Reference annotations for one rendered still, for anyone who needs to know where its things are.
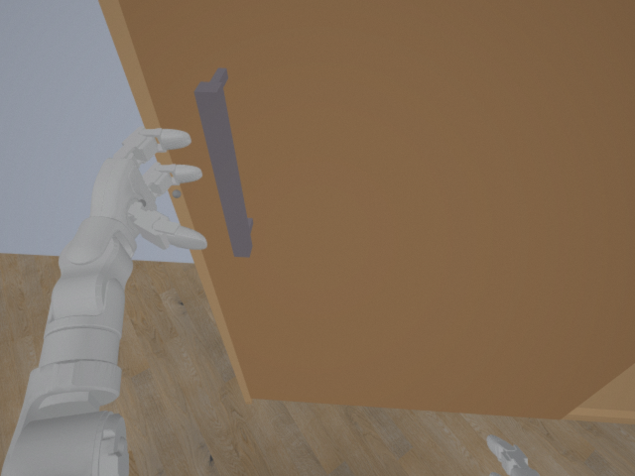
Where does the wardrobe door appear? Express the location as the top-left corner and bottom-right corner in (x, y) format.
(118, 0), (635, 419)
(578, 363), (635, 412)

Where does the right robot hand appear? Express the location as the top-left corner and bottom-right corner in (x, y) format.
(487, 434), (540, 476)

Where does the robot left forearm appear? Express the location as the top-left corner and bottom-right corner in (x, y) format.
(1, 216), (137, 476)

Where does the left robot upper arm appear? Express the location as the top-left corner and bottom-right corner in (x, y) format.
(7, 411), (129, 476)

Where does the handle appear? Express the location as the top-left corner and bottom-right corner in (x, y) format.
(194, 67), (253, 258)

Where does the left robot hand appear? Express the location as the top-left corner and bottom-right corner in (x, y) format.
(89, 126), (207, 250)

